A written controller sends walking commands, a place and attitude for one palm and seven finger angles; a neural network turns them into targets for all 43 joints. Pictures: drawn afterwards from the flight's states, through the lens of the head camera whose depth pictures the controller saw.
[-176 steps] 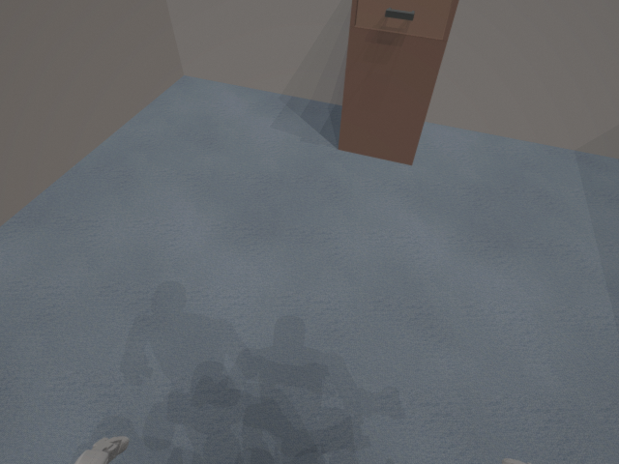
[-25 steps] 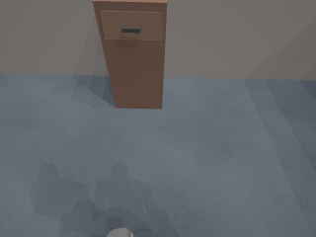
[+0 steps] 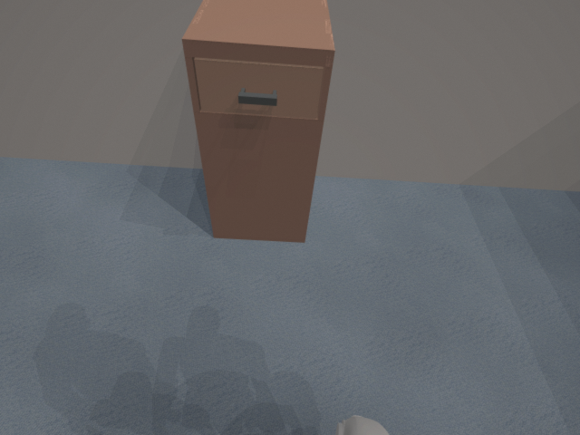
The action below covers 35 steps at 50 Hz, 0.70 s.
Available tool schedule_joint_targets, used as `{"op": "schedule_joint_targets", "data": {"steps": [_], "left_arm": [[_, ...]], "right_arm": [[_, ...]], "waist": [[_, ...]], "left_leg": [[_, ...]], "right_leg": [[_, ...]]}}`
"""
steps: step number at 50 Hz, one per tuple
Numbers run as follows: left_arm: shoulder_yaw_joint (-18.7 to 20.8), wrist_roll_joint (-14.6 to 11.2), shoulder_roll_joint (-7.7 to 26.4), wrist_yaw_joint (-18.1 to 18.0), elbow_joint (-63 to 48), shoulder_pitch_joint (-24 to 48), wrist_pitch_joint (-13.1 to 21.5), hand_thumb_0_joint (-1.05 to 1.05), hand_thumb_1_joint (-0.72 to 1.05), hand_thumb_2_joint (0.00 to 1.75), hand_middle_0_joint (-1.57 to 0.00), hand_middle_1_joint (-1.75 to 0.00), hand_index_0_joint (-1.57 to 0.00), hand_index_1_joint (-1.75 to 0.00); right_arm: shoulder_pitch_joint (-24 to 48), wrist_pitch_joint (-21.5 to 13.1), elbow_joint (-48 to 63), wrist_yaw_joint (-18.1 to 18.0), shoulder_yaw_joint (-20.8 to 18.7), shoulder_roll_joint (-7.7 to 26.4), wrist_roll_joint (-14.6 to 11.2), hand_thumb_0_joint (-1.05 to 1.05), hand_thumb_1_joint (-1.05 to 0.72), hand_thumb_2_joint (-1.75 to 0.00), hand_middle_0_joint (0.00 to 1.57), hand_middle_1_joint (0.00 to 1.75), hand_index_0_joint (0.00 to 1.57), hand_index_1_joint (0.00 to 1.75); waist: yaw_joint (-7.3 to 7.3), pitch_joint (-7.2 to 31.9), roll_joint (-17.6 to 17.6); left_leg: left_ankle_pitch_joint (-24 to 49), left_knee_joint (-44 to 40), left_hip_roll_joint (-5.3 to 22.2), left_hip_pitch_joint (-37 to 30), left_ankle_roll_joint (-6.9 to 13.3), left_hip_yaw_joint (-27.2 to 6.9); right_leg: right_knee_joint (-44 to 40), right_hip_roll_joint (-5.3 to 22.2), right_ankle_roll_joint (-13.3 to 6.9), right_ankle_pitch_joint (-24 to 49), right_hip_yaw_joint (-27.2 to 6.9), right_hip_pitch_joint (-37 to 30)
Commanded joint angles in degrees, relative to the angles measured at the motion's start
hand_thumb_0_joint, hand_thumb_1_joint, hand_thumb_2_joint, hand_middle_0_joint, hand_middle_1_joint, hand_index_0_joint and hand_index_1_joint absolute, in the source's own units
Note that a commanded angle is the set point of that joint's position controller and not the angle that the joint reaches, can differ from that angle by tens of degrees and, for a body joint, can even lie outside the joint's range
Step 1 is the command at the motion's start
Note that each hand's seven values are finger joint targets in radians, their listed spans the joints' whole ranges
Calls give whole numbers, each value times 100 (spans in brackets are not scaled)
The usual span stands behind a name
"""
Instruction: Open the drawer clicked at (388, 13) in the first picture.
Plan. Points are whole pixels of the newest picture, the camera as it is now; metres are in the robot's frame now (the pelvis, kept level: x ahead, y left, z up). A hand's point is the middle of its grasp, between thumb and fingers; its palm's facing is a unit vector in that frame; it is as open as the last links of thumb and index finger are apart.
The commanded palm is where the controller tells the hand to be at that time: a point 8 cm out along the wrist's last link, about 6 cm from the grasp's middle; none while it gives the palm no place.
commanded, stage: walk to a spot facing it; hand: left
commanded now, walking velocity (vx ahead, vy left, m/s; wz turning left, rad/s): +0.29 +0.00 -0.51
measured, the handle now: (258, 95) +0.98 +0.16 -0.05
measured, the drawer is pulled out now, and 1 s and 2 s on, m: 0.00 0.00 0.00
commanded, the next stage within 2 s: turn to face it in 0.12 s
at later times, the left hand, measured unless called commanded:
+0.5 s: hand (256, 350) +0.29 +0.08 -0.16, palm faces -0.08 -0.97 -0.22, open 7.2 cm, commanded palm none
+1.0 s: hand (224, 415) +0.19 +0.12 -0.18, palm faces +0.06 -0.98 -0.21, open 7.4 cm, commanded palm none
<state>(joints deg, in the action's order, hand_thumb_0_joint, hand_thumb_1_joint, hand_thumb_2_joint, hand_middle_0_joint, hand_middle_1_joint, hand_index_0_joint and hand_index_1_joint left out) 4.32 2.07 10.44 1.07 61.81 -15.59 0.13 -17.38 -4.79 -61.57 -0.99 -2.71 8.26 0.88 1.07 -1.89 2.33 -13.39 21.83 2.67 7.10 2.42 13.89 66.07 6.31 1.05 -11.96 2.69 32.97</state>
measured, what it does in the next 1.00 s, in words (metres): walks ahead: right foot, then left foot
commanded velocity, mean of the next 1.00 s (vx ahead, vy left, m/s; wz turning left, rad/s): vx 0.13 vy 0.01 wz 0.07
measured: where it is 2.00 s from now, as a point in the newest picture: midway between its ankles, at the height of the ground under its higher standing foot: (282, 365)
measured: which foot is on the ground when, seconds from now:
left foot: down 0.00-0.28, up 0.30-0.72, down 0.74-1.00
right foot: up 0.00-0.26, down 0.28-1.00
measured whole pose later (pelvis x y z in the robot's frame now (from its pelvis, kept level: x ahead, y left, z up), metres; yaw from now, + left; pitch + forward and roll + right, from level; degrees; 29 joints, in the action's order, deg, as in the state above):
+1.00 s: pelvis +0.22 -0.07 -0.01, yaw +0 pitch -1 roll +1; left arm 2.1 1.8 9.6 0.3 64.7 -19.1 0.2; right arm -17.5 -0.6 -62.8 -0.8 -1.4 8.3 0.7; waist 0.9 -1.4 -0.3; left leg -16.2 27.9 0.3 11.1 0.8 5.1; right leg 31.1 2.9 -0.9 -17.2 8.7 12.8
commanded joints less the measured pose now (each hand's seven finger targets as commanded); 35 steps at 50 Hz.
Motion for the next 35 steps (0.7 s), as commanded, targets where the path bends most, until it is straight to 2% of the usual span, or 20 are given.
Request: {"op": "schedule_joint_targets", "data": {"steps": [1, 6, 8, 9, 11, 12, 13, 14, 15, 16, 17, 19, 20, 22, 24, 27, 31, 33, 34, 35], "left_arm": [[8, -24, 63, 25, -388, 113, -19, 0, 90, 90, -20, -30, -20, -30], [-20, -44, 18, 80, -755, 990, 10, 0, 90, 90, -20, -30, -20, -30], [-19, -55, 17, 85, -832, 1110, 49, 0, 90, 90, -20, -30, -20, -30], [-14, -52, 64, 81, -852, 1061, 74, 0, 90, 90, -20, -30, -20, -30], [9, -37, 179, 59, -679, 389, 138, 0, 90, 90, -20, -30, -20, -30], [46, -10, 324, 27, -431, -359, 213, 0, 90, 90, -20, -30, -20, -30], [154, 20, 812, -42, -209, -1075, 308, 0, 90, 90, -20, -30, -20, -30], [271, -43, 1433, -127, -124, -1473, 372, 0, 90, 90, -20, -30, -20, -30], [239, -181, 1457, -191, -165, -1324, 323, 0, 90, 90, -20, -30, -20, -30], [165, -159, 1239, -224, -241, -739, 295, 0, 90, 90, -20, -30, -20, -30], [93, -155, 1038, -234, -364, -361, 306, 0, 90, 90, -20, -30, -20, -30], [-32, -148, 605, -286, -425, 148, 326, 0, 90, 90, -20, -30, -20, -30], [-98, -136, 492, -284, -436, 284, 340, 0, 90, 90, -20, -30, -20, -30], [-157, -122, 414, -275, -439, 492, 337, 0, 90, 90, -20, -30, -20, -30], [-174, -100, 310, -275, -402, 480, 306, 0, 90, 90, -20, -30, -20, -30], [-158, -109, 379, -269, -386, 368, 236, 0, 90, 90, -20, -30, -20, -30], [-72, -75, 539, -302, -322, 203, 167, 0, 90, 90, -20, -30, -20, -30], [-56, -101, 595, -309, -282, 185, 127, 0, 90, 90, -20, -30, -20, -30], [-46, -112, 593, -315, -266, 241, 103, 0, 90, 90, -20, -30, -20, -30], [-46, -141, 584, -315, -291, 269, 70, 0, 90, 90, -20, -30, -20, -30]], "right_arm": [[-629, -69, 48, -46, -97, 609, 10, 0, -90, -90, 20, 30, 20, 30], [-936, -9, -102, -49, -137, 703, 65, 0, -90, -90, 20, 30, 20, 30], [-999, 29, -127, -47, -159, 768, 85, 0, -90, -90, 20, 30, 20, 30], [-1016, 48, -143, -40, -174, 793, 89, 0, -90, -90, 20, 30, 20, 30], [-805, 77, -72, -49, -191, 916, 59, 0, -90, -90, 20, 30, 20, 30], [-687, 84, -54, -39, -174, 931, 24, 0, -90, -90, 20, 30, 20, 30], [-740, 88, -28, 21, -138, 760, -44, 0, -90, -90, 20, 30, 20, 30], [-1167, 102, 79, 33, -57, 323, -99, 0, -90, -90, 20, 30, 20, 30], [-849, 197, 148, -26, -74, 498, -120, 0, -90, -90, 20, 30, 20, 30], [-783, 229, 85, -30, -58, 326, -110, 0, -90, -90, 20, 30, 20, 30], [-727, 257, 45, -20, -29, 253, -72, 0, -90, -90, 20, 30, 20, 30], [-697, 386, -98, -34, -34, 217, -11, 0, -90, -90, 20, 30, 20, 30], [-824, 453, -164, -33, 6, 124, 5, 0, -90, -90, 20, 30, 20, 30], [-1048, 557, -255, -37, 45, 22, 7, 0, -90, -90, 20, 30, 20, 30], [-1014, 597, -254, -21, 50, -44, 17, 0, -90, -90, 20, 30, 20, 30], [-597, 604, -81, -8, 54, 72, 16, 0, -90, -90, 20, 30, 20, 30], [-125, 564, 117, 6, 65, 161, 12, 0, -90, -90, 20, 30, 20, 30], [-88, 562, 127, 1, 78, 185, 11, 0, -90, -90, 20, 30, 20, 30], [-201, 562, 107, 6, 76, 204, 4, 0, -90, -90, 20, 30, 20, 30], [-313, 550, 76, 12, 66, 273, 8, 0, -90, -90, 20, 30, 20, 30]], "waist": [[-111, -441, -714], [-362, -659, -846], [-400, -603, -926], [-364, -519, -917], [-31, -143, -912], [322, 319, -667], [613, 921, 130], [508, 1775, 1683], [479, 1756, 1019], [258, 1165, 584], [150, 956, 564], [-135, 419, 113], [-274, 304, -2], [-442, 319, 118], [-433, 265, 273], [-241, 159, 299], [-44, 78, 273], [-57, 64, 217], [-122, 57, 204], [-181, 49, -10]], "left_leg": [[963, -1319, 1617, -213, 411, -696], [1765, -1017, 1707, -696, 414, -276], [2164, -723, 1782, -838, 375, -131], [2596, -468, 1796, -896, 342, -70], [3809, 522, 1744, -824, 247, 142], [3797, 1493, 1520, -490, 64, 248], [2305, 2916, 1155, 551, -190, 338], [-1912, 4795, 142, 2008, -488, 44], [-2206, 5303, 222, 1958, -381, -935], [-1782, 5433, 422, 2079, -386, -1061], [-1448, 5445, 508, 2139, -421, -1175], [-910, 5001, 664, 1763, -432, -1328], [-755, 4677, 641, 1553, -461, -1319], [-642, 3975, 586, 1279, -514, -1258], [-486, 3462, 498, 1167, -531, -1185], [-631, 2852, 449, 1339, -547, -1105], [-909, 2000, 403, 1382, -531, -1023], [-659, 1507, 358, 1017, -518, -955], [-412, 1160, 368, 798, -502, -963], [13, 686, 384, 436, -461, -984]], "right_leg": [[-530, 208, 42, 393, -116, 666], [-2100, 91, -56, 236, 325, 495], [-2535, -35, -172, 102, 412, 200], [-2695, -153, -232, -42, 513, -32], [-3051, -449, -381, -14, 694, -1035], [-3526, -580, -410, 528, 754, -2175], [-3676, 151, -594, 1616, -4, -3589], [-3971, 1840, -1303, 3538, -2380, -4786], [-4377, 1968, -1589, 3857, -2316, -4295], [-4510, 1824, -1562, 3302, -1769, -3708], [-4608, 1680, -1361, 2982, -1648, -3202], [-4932, 1379, -1050, 2597, -876, -2048], [-5006, 1220, -922, 2561, -538, -1673], [-5080, 1039, -831, 2292, -57, -1437], [-5271, 894, -796, 1596, 58, -1364], [-5411, 1028, -911, 856, -116, -1682], [-5206, 1222, -1062, 891, -270, -2145], [-5057, 1166, -968, 745, -186, -2064], [-4914, 1120, -863, 507, -105, -1988], [-4715, 1004, -674, 161, 38, -1756]]}}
